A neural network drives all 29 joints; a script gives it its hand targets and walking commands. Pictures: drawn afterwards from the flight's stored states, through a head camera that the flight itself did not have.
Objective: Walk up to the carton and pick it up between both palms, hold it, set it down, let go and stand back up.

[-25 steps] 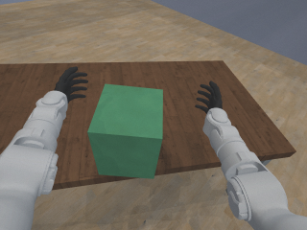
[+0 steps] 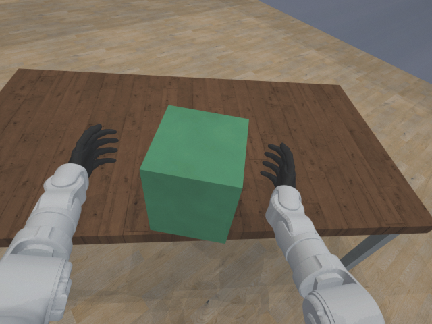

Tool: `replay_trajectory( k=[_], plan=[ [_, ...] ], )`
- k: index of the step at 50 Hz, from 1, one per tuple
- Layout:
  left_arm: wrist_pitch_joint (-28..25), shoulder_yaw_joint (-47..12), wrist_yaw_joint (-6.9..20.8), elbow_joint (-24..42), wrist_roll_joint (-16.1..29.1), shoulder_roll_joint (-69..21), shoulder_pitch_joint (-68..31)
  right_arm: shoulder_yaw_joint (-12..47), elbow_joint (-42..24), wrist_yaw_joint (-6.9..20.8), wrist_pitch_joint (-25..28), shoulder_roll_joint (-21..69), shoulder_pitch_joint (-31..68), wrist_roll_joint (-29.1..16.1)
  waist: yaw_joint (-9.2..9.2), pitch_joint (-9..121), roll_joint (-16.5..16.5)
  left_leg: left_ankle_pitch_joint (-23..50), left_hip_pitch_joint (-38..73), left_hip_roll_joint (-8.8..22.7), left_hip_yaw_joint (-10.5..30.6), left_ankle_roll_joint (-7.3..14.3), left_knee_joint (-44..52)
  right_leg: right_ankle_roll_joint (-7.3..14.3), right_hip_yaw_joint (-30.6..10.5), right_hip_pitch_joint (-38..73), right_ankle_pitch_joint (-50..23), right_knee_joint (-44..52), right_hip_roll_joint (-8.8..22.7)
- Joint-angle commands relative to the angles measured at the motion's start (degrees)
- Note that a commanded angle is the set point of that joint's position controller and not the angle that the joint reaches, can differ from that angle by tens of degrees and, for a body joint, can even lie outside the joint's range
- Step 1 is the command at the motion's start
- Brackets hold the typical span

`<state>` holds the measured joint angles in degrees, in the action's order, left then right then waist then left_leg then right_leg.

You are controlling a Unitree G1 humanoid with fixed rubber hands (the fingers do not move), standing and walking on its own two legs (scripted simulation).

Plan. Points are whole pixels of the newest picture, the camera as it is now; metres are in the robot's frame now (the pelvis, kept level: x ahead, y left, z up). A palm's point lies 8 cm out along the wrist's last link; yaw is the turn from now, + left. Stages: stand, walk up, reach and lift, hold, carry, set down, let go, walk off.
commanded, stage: set down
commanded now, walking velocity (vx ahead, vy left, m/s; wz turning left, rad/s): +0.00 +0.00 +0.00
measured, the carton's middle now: (197, 176) +0.47 +0.04 -0.05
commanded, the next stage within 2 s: none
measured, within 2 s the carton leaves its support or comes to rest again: neither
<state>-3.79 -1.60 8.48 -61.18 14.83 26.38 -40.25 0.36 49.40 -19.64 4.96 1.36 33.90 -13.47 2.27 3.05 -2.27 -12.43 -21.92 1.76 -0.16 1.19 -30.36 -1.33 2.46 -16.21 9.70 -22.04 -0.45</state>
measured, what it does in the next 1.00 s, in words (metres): stands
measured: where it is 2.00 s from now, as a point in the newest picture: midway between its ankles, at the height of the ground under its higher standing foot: outside the picture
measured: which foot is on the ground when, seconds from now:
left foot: down 0.00-1.00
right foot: down 0.00-1.00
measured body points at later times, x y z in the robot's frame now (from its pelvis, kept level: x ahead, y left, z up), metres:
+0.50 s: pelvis +0.01 +0.00 -0.01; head +0.02 +0.03 +0.44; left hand +0.35 +0.26 +0.01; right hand +0.31 -0.15 +0.01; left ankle +0.03 +0.10 -0.74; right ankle +0.01 -0.14 -0.74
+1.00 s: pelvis +0.01 +0.01 -0.02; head +0.03 +0.04 +0.43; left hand +0.28 +0.26 -0.03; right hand +0.26 -0.16 -0.04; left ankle +0.03 +0.10 -0.74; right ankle +0.01 -0.14 -0.74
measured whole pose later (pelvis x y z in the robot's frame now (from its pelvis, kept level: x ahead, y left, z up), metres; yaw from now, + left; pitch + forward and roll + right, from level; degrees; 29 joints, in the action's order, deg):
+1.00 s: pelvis +0.01 +0.01 -0.02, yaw -1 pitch -1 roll -3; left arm -18.2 -4.1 8.9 -38.3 16.2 23.2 -4.8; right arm 0.2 38.7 -14.4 25.0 1.7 1.5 -7.8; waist -0.7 -4.1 0.2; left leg -19.4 -20.1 1.6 -0.7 2.3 -40.6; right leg -1.7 1.0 -15.0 16.7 -32.8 -0.4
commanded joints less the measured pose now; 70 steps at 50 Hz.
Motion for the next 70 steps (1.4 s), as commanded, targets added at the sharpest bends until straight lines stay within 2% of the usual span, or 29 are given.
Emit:
replay_trajectory(
  k=[1, 6, 7, 8, 9, 10, 13, 16, 20, 21, 22, 26, 27, 29, 32, 33, 35, 40, 43, 44, 46, 51, 56, 59, 60, 61, 62, 66, 70],
  plan=[
    [-1.0, 1.7, 0.6, 12.7, -0.7, 3.2, -14.3, -1.3, -9.3, -0.5, 3.2, -6.3, 6.5, -0.5, 2.78, 15.8, 11.1, 15.1, 20.3, 0.5, 0.1, -5.2, 2.7, 2.6, 0.3, 2.4, -4.2, 2.7, -1.5],
    [-2.9, 4.2, -0.1, 15.6, 0.0, 5.2, -10.9, 1.3, -17.8, 1.2, 5.5, -4.7, 4.7, 0.4, -1.21, 15.8, 8.9, 14.4, 16.9, -0.2, -0.6, -4.0, 2.5, 2.4, 0.2, 5.0, -1.2, 0.9, -0.9],
    [-4.1, 1.4, -0.7, 22.1, 0.9, 5.9, -11.7, -3.1, -21.0, 1.0, 6.8, -5.9, 4.6, 1.9, 1.83, 19.1, 10.4, 13.2, 18.1, 0.0, -0.9, -5.4, 1.6, 2.1, 1.0, 2.0, -3.0, 0.5, -1.7],
    [-4.9, 2.0, -1.2, 22.3, 1.4, 6.0, -10.0, -1.8, -22.9, 1.5, 7.3, -5.1, 4.3, 2.3, -0.42, 19.0, 9.7, 12.7, 17.7, 0.0, -1.0, -5.2, 1.0, 2.3, 0.7, 1.8, -2.2, -0.1, -1.6],
    [-5.5, 1.6, -1.1, 21.0, 2.3, 6.4, -10.1, -1.7, -23.7, 1.9, 7.1, -4.9, 4.7, 2.6, -0.16, 18.2, 8.6, 10.5, 16.6, 0.0, -1.0, -4.7, 1.0, 2.2, 0.3, 1.7, -1.1, -0.4, -1.4],
    [-6.1, 2.1, -1.0, 20.3, 2.8, 6.8, -8.7, -0.8, -25.1, 2.1, 7.0, -4.3, 3.9, 2.9, -1.06, 18.6, 7.2, 9.1, 15.0, -0.2, -1.3, -4.0, 0.9, 2.1, -0.4, 2.5, -0.7, -0.9, -1.0],
    [-7.7, 4.2, -0.3, 19.5, 1.8, 7.2, -2.7, 2.3, -24.6, 2.4, 7.3, -3.2, -2.1, 2.5, -3.14, 18.9, 6.2, 11.3, 14.5, -0.4, -1.5, -3.2, 0.2, 2.3, -1.5, 4.9, -2.0, -2.0, -0.6],
    [-8.3, 4.7, 0.3, 18.0, 0.9, 7.0, -0.4, 3.4, -22.1, 2.4, 7.8, -2.2, -4.7, 1.9, -4.02, 16.6, 7.3, 8.8, 12.3, -0.3, -1.3, -3.0, 0.0, 2.9, -2.2, 4.6, 1.1, -2.5, -0.1],
    [-8.7, 5.3, 1.6, 19.1, -0.3, 6.0, 3.4, 4.1, -20.1, 1.5, 10.8, -1.4, -8.6, 2.1, -3.51, 14.0, 6.3, 10.8, 12.9, -0.4, -1.6, -2.9, -1.4, 2.8, -2.7, 4.0, -0.2, -2.4, 0.1],
    [-8.8, 5.4, 1.7, 20.2, -0.9, 5.6, 5.3, 3.9, -19.1, 1.3, 11.8, -1.3, -11.0, 2.0, -3.53, 13.0, 7.6, 11.4, 13.7, -0.3, -1.2, -3.3, -1.6, 3.0, -2.5, 3.7, -0.2, -2.5, 0.0],
    [-8.6, 5.1, 2.1, 20.6, -0.9, 5.8, 4.8, 3.3, -18.8, 1.0, 12.4, -1.3, -10.6, 2.4, -2.51, 12.0, 7.1, 10.6, 13.8, -0.3, -1.2, -3.3, -2.1, 2.9, -2.7, 2.6, 0.1, -2.2, 0.2],
    [-8.8, 4.4, 2.6, 28.4, -0.9, 5.0, 9.7, 1.6, -20.2, -0.1, 16.6, -1.2, -15.3, 3.6, -1.28, 11.0, 9.0, 14.3, 16.3, -0.2, -0.8, -4.5, -3.7, 3.0, -2.2, 1.7, -3.1, -2.4, -0.2],
    [-8.9, 4.7, 2.7, 29.3, -1.3, 4.4, 13.2, 2.2, -19.3, -0.1, 17.6, -0.4, -18.6, 3.7, -1.58, 9.5, 9.3, 16.5, 16.9, -0.2, -0.6, -4.7, -4.2, 3.1, -2.1, 2.2, -4.6, -2.6, -0.3],
    [-9.4, 4.3, 3.0, 30.9, -1.4, 4.4, 15.5, 1.3, -19.2, -0.2, 19.2, -0.5, -20.5, 4.4, -0.87, 9.1, 9.9, 16.7, 17.0, 0.0, -0.2, -5.1, -4.6, 3.2, -2.1, 1.9, -4.3, -2.4, -0.3],
    [-10.2, 4.6, 2.7, 35.2, -1.3, 4.5, 20.0, 1.2, -20.3, 0.4, 21.0, 0.0, -23.6, 5.0, -1.94, 8.5, 10.7, 16.8, 17.2, 0.3, 0.3, -5.4, -4.6, 3.7, -1.9, 1.4, -1.7, -2.4, -0.6],
    [-10.6, 4.1, 2.4, 36.6, -0.6, 5.0, 18.4, 0.1, -21.1, 0.6, 21.3, -0.4, -21.7, 5.7, -1.45, 8.5, 10.6, 15.5, 16.4, 0.6, 0.6, -5.4, -4.4, 3.7, -1.6, 0.3, -0.1, -2.6, -0.7],
    [-11.6, 3.2, 2.0, 36.5, 0.7, 5.2, 18.8, -0.3, -23.0, 1.4, 21.6, -0.4, -20.2, 6.4, -2.02, 8.4, 9.9, 10.8, 13.7, 0.9, 0.8, -4.9, -3.6, 3.8, -1.7, 0.2, 3.4, -3.2, -0.6],
    [-15.6, 1.1, 0.6, 35.6, 2.5, 5.7, 21.5, -1.2, -23.2, 3.7, 22.6, -0.3, -21.0, 7.2, -2.46, 9.1, 9.9, 3.7, 8.9, 1.5, 2.2, -4.4, -2.3, 4.2, -1.9, 1.5, 6.3, -6.0, -0.5],
    [-16.7, 0.6, 0.1, 31.4, 2.2, 5.3, 24.6, -0.4, -19.8, 5.0, 22.3, -0.6, -23.3, 6.6, -2.92, 8.1, 10.2, 1.7, 8.0, 1.6, 2.8, -4.0, -1.7, 4.5, -2.6, 2.3, 7.1, -7.1, -0.3],
    [-17.0, 0.2, 0.1, 31.1, 2.3, 5.2, 25.4, -0.3, -19.3, 5.3, 22.2, -0.6, -23.9, 6.4, -2.43, 7.9, 9.3, 2.1, 7.9, 1.5, 2.8, -3.8, -1.9, 4.4, -2.6, 2.6, 6.3, -7.3, -0.4],
    [-17.1, 0.7, 0.3, 29.9, 1.8, 5.1, 26.7, 0.2, -18.1, 5.6, 22.4, -1.1, -25.1, 5.9, -2.85, 7.1, 9.1, 4.3, 9.0, 1.2, 2.8, -4.0, -2.4, 4.4, -2.9, 2.7, 5.4, -7.1, -0.3],
    [-16.0, 1.3, 0.4, 29.1, 0.1, 4.3, 30.2, -0.5, -15.5, 6.3, 23.0, -2.4, -27.8, 5.9, -2.72, 5.1, 10.3, 7.6, 11.4, 0.8, 2.7, -5.2, -2.1, 4.5, -2.7, 2.9, 4.2, -6.4, -0.6],
    [-14.7, 0.8, -0.5, 32.3, -1.1, 2.3, 33.5, -1.6, -14.6, 7.7, 23.1, -4.1, -29.5, 6.2, -2.42, 2.4, 11.6, 10.6, 14.1, 1.0, 3.0, -6.4, -0.5, 4.7, -2.0, 3.1, 3.0, -4.9, -1.0],
    [-14.2, 0.8, -0.5, 32.8, -1.2, 2.1, 35.4, -1.2, -15.3, 8.3, 22.9, -4.3, -30.9, 6.8, -2.55, 1.2, 10.2, 11.3, 15.0, 0.6, 2.1, -5.9, 0.0, 4.3, -2.4, 3.7, 2.4, -3.9, -0.7],
    [-13.7, 3.0, -0.5, 31.4, -2.1, 0.7, 37.1, 1.9, -15.3, 9.4, 21.9, -5.9, -31.9, 5.9, -4.88, 0.7, 7.8, 16.4, 16.9, 0.6, 1.0, -5.1, 2.6, 4.7, -2.0, 5.9, 2.9, -1.7, -1.5],
    [-13.7, 2.8, -0.5, 32.1, -2.5, 1.2, 37.4, 0.2, -15.5, 9.7, 21.6, -6.6, -32.0, 5.8, -3.68, 1.3, 7.6, 17.5, 17.4, 0.5, 1.0, -5.3, 2.1, 4.5, -2.1, 6.3, 2.3, -1.5, -1.4],
    [-13.6, 2.9, -0.7, 32.3, -2.4, 1.0, 37.6, 0.5, -15.8, 10.0, 21.4, -6.6, -32.3, 6.2, -4.18, 1.3, 7.1, 17.4, 17.3, 0.5, 0.9, -5.0, 2.4, 4.5, -2.1, 6.7, 2.5, -1.4, -1.4],
    [-13.2, 1.2, -1.8, 33.6, -1.8, 0.7, 37.6, -1.0, -16.3, 10.8, 20.5, -6.7, -32.5, 7.8, -2.64, 1.4, 5.8, 11.9, 16.9, 0.5, -0.1, -4.1, 4.5, 4.5, -2.8, 8.0, 3.0, -0.5, -0.9],
    [-11.9, 1.8, -2.0, 32.1, -2.8, 0.9, 37.3, 0.1, -14.4, 11.4, 18.8, -6.4, -33.4, 8.2, -3.40, 0.3, 6.5, 9.4, 16.5, 0.2, -1.2, -3.6, 5.5, 4.7, -3.2, 8.7, 3.2, 0.5, -0.1]
  ],
)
